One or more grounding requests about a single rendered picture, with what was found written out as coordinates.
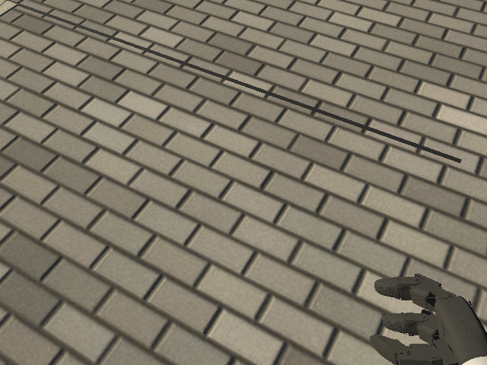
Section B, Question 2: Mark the robot right hand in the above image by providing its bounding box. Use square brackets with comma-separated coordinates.
[370, 273, 487, 365]

